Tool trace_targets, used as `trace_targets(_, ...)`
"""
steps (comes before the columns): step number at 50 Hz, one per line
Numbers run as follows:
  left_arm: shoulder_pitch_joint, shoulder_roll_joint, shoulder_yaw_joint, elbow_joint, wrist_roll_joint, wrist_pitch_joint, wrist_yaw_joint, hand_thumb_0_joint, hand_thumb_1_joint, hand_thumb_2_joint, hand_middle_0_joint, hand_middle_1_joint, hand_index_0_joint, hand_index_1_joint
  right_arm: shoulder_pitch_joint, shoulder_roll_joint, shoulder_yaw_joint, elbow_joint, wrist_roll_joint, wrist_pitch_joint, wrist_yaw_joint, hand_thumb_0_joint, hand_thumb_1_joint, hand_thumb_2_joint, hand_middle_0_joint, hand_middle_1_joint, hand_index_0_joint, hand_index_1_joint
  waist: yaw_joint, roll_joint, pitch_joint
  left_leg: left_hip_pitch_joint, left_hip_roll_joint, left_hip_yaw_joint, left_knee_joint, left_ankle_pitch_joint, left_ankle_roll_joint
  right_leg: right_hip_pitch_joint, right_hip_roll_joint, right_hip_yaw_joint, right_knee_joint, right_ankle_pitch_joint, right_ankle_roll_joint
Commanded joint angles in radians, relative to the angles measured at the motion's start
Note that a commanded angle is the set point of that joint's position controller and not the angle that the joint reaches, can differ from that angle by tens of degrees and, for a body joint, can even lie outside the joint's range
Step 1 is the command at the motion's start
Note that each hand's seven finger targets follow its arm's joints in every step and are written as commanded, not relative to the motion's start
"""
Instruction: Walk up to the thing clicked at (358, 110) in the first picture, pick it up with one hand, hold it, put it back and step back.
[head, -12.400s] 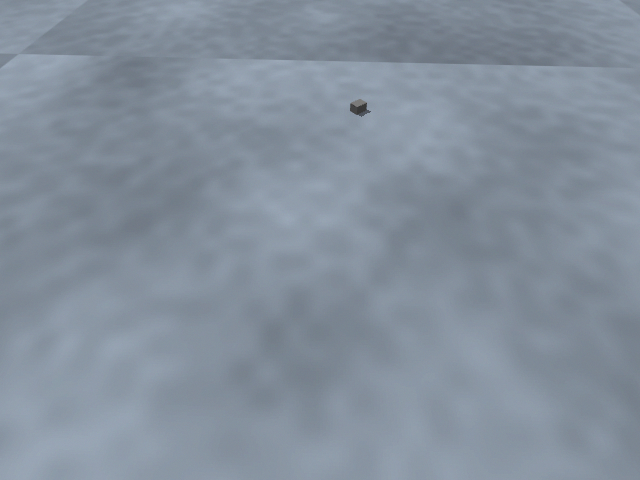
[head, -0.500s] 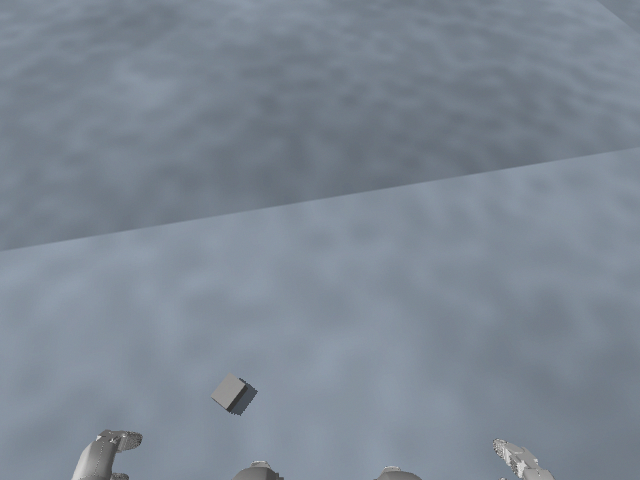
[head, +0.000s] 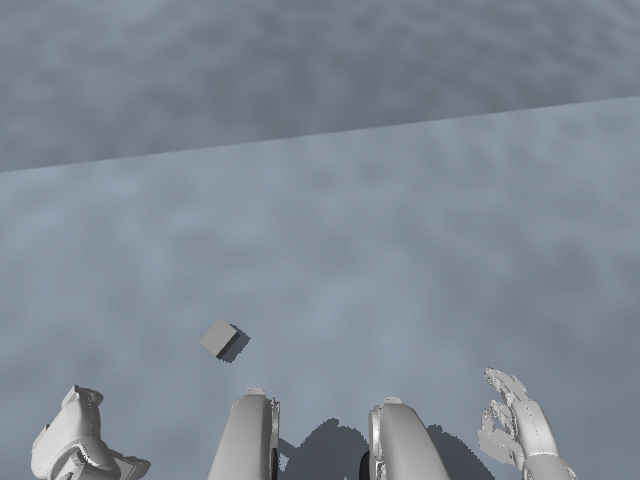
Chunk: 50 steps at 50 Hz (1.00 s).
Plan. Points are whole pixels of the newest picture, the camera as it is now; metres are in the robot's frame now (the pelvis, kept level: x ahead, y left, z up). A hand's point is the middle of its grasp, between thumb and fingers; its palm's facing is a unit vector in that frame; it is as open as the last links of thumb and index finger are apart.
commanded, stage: rise first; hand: left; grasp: from above
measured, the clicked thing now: (219, 338) +0.40 +0.26 -0.60
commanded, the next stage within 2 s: approach in 1.86 s
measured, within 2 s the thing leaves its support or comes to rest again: neither
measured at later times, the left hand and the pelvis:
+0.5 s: hand (165, 376) +0.28 +0.30 -0.35, palm faces -0.16 -0.30 -0.94, open 12.5 cm; pelvis -0.08 +0.00 -0.21, yaw -4 degrees
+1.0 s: hand (190, 353) +0.33 +0.28 -0.42, palm faces -0.17 -0.41 -0.89, open 13.1 cm; pelvis -0.08 +0.01 -0.27, yaw -6 degrees
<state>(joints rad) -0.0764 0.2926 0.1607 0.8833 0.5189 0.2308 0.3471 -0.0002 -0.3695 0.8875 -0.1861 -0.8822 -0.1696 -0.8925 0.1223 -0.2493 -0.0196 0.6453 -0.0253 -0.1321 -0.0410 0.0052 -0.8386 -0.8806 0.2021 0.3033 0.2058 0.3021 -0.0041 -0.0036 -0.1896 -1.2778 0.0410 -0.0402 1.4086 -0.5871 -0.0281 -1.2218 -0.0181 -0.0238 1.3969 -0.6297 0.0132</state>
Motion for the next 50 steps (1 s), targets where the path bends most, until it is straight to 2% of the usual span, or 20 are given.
trace_targets(1,-0.199,0.161,-0.001,-0.066,0.110,-0.020,0.129,0.000,-0.343,0.838,-0.251,-0.840,-0.242,-0.850,0.024,-0.152,-0.061,-0.039,-0.004,-0.038,-0.004,0.000,-0.884,-0.893,0.200,0.299,0.200,0.299,-0.021,0.096,-0.410,0.163,-0.023,0.019,-0.009,0.334,0.014,-0.061,0.037,-0.024,0.026,0.315,-0.044)
trace_targets(4,-0.282,0.148,-0.030,-0.014,0.141,0.003,0.198,0.000,-0.366,0.861,-0.261,-0.824,-0.239,-0.848,0.016,-0.155,-0.059,0.004,-0.012,-0.047,0.009,0.000,-0.886,-0.895,0.200,0.300,0.200,0.300,-0.032,0.090,-0.491,0.104,-0.018,0.013,0.082,0.356,0.013,-0.153,0.044,-0.033,0.101,0.338,-0.039)
trace_targets(8,-0.419,0.263,0.034,0.064,0.185,0.050,0.295,0.000,-0.384,0.875,-0.251,-0.848,-0.231,-0.871,0.007,-0.163,-0.051,0.051,-0.040,-0.053,0.026,0.000,-0.888,-0.895,0.200,0.300,0.200,0.300,-0.013,0.058,-0.613,-0.001,-0.012,0.030,0.229,0.371,0.023,-0.163,0.043,-0.031,0.186,0.410,-0.028)
trace_targets(10,-0.542,0.266,0.035,0.107,0.201,0.077,0.337,0.000,-0.389,0.881,-0.261,-0.840,-0.239,-0.865,-0.001,-0.159,-0.044,0.064,-0.054,-0.062,0.035,0.000,-0.890,-0.896,0.200,0.300,0.200,0.300,-0.027,0.055,-0.638,-0.085,-0.013,0.038,0.284,0.305,0.025,-0.196,0.039,-0.028,0.227,0.371,-0.027)
trace_targets(11,-0.577,0.302,0.051,0.136,0.206,0.087,0.354,0.000,-0.391,0.883,-0.269,-0.835,-0.245,-0.862,-0.003,-0.158,-0.041,0.068,-0.059,-0.067,0.041,0.000,-0.894,-0.897,0.200,0.300,0.200,0.300,-0.020,0.045,-0.639,-0.134,-0.014,0.043,0.307,0.271,0.028,-0.201,0.037,-0.022,0.239,0.344,-0.024)
trace_targets(13,-0.632,0.327,0.080,0.186,0.206,0.114,0.380,0.000,-0.370,0.871,-0.277,-0.816,-0.254,-0.841,-0.020,-0.150,-0.039,0.083,-0.073,-0.072,0.054,0.000,-0.889,-0.896,0.201,0.300,0.200,0.300,-0.010,0.051,-0.677,-0.179,-0.013,0.049,0.353,0.220,0.029,-0.243,0.036,-0.015,0.262,0.277,-0.023)
trace_targets(15,-0.691,0.349,0.080,0.225,0.196,0.135,0.392,0.000,-0.355,0.867,-0.314,-0.769,-0.282,-0.805,-0.028,-0.147,-0.036,0.089,-0.089,-0.079,0.070,0.000,-0.893,-0.898,0.201,0.300,0.200,0.300,-0.015,0.061,-0.690,-0.218,-0.011,0.051,0.377,0.184,0.027,-0.263,0.033,-0.003,0.281,0.210,-0.021)
trace_targets(18,-0.766,0.358,0.089,0.290,0.167,0.156,0.394,0.000,-0.266,0.800,-0.391,-0.685,-0.357,-0.723,-0.041,-0.131,-0.036,0.105,-0.106,-0.091,0.100,0.000,-0.892,-0.898,0.201,0.300,0.200,0.300,-0.021,0.073,-0.630,-0.306,-0.014,0.052,0.426,0.096,0.032,-0.354,0.036,0.005,0.287,0.073,-0.023)
trace_targets(21,-0.835,0.376,0.088,0.364,0.143,0.160,0.379,0.000,-0.225,0.769,-0.416,-0.669,-0.385,-0.704,-0.053,-0.137,-0.034,0.126,-0.116,-0.100,0.137,0.000,-0.890,-0.898,0.201,0.300,0.200,0.300,-0.056,0.029,-0.571,-0.422,-0.019,0.051,0.495,0.023,0.039,-0.423,0.046,0.024,0.292,-0.073,-0.019)
trace_targets(22,-0.855,0.391,0.092,0.370,0.138,0.159,0.373,0.000,-0.213,0.758,-0.413,-0.682,-0.388,-0.710,-0.053,-0.137,-0.032,0.135,-0.118,-0.104,0.147,0.000,-0.890,-0.898,0.201,0.300,0.200,0.300,-0.057,0.038,-0.560,-0.448,-0.021,0.052,0.513,0.007,0.038,-0.438,0.047,0.031,0.301,-0.104,-0.017)
trace_targets(25,-0.946,0.390,0.084,0.410,0.123,0.153,0.361,0.000,-0.216,0.766,-0.403,-0.688,-0.379,-0.715,-0.020,-0.167,-0.036,0.164,-0.111,-0.118,0.171,0.000,-0.888,-0.897,0.200,0.300,0.200,0.300,-0.096,0.078,-0.546,-0.449,-0.024,0.038,0.527,-0.064,0.037,-0.531,0.058,-0.017,0.358,-0.137,-0.027)
trace_targets(29,-1.060,0.388,0.097,0.463,0.092,0.135,0.347,0.000,-0.258,0.796,-0.358,-0.747,-0.339,-0.769,0.042,-0.196,-0.039,0.205,-0.098,-0.144,0.196,0.000,-0.892,-0.899,0.200,0.300,0.200,0.300,-0.142,0.121,-0.522,-0.433,-0.017,0.001,0.534,-0.130,0.032,-0.636,0.053,-0.055,0.429,-0.128,-0.029)
trace_targets(32,-1.142,0.422,0.118,0.473,0.085,0.127,0.336,0.000,-0.311,0.840,-0.307,-0.801,-0.289,-0.822,0.068,-0.219,-0.037,0.222,-0.091,-0.158,0.213,0.000,-0.894,-0.900,0.200,0.300,0.200,0.300,-0.143,0.194,-0.538,-0.372,-0.008,-0.019,0.525,-0.145,0.024,-0.710,0.045,-0.083,0.489,-0.089,-0.036)
trace_targets(35,-1.156,0.443,0.133,0.515,0.106,0.129,0.342,0.000,-0.374,0.889,-0.256,-0.844,-0.236,-0.867,0.085,-0.236,-0.039,0.232,-0.084,-0.161,0.227,0.000,-0.896,-0.901,0.200,0.300,0.200,0.300,-0.131,0.277,-0.541,-0.325,-0.004,-0.034,0.513,-0.132,0.013,-0.762,0.039,-0.107,0.545,-0.039,-0.045)
trace_targets(36,-1.155,0.466,0.144,0.543,0.129,0.138,0.347,0.000,-0.385,0.899,-0.247,-0.851,-0.226,-0.876,0.090,-0.251,-0.038,0.237,-0.083,-0.157,0.231,0.000,-0.897,-0.901,0.200,0.300,0.200,0.300,-0.128,0.295,-0.538,-0.317,-0.002,-0.042,0.510,-0.125,0.008,-0.782,0.036,-0.113,0.567,-0.020,-0.047)
trace_targets(39,-1.182,0.462,0.155,0.588,0.152,0.155,0.362,0.000,-0.378,0.895,-0.260,-0.825,-0.235,-0.854,0.107,-0.269,-0.037,0.247,-0.087,-0.150,0.244,0.000,-0.898,-0.901,0.200,0.300,0.200,0.300,-0.145,0.325,-0.533,-0.310,0.003,-0.053,0.522,-0.074,0.001,-0.812,0.032,-0.119,0.610,0.039,-0.050)
trace_targets(40,-1.175,0.436,0.147,0.612,0.149,0.158,0.365,0.000,-0.402,0.914,-0.235,-0.851,-0.212,-0.878,0.112,-0.256,-0.034,0.249,-0.090,-0.149,0.251,0.000,-0.897,-0.900,0.200,0.300,0.200,0.300,-0.158,0.304,-0.508,-0.340,0.001,-0.046,0.539,-0.063,0.009,-0.816,0.035,-0.118,0.607,0.048,-0.048)
trace_targets(41,-1.179,0.443,0.160,0.624,0.154,0.157,0.370,0.000,-0.416,0.924,-0.228,-0.855,-0.203,-0.883,0.128,-0.271,-0.041,0.251,-0.090,-0.152,0.257,0.000,-0.898,-0.901,0.200,0.300,0.200,0.300,-0.165,0.282,-0.505,-0.363,0.001,-0.047,0.555,-0.061,0.012,-0.818,0.036,-0.120,0.614,0.054,-0.044)
trace_targets(45,-1.151,0.455,0.198,0.670,0.116,0.142,0.373,0.000,-0.377,0.883,-0.254,-0.845,-0.236,-0.866,0.168,-0.259,-0.033,0.251,-0.097,-0.158,0.281,0.000,-0.898,-0.900,0.200,0.300,0.200,0.300,-0.173,0.191,-0.478,-0.478,-0.006,-0.012,0.629,-0.005,0.028,-0.737,0.048,-0.104,0.594,0.073,-0.032)
trace_targets(50,-1.178,0.546,0.225,0.685,0.144,0.126,0.333,0.000,-0.329,0.830,-0.273,-0.861,-0.270,-0.866,0.199,-0.267,-0.021,0.243,-0.107,-0.162,0.304,0.000,-0.903,-0.901,0.200,0.300,0.200,0.300,-0.179,0.139,-0.490,-0.566,-0.011,0.018,0.695,0.050,0.046,-0.658,0.062,-0.092,0.601,0.109,-0.022)
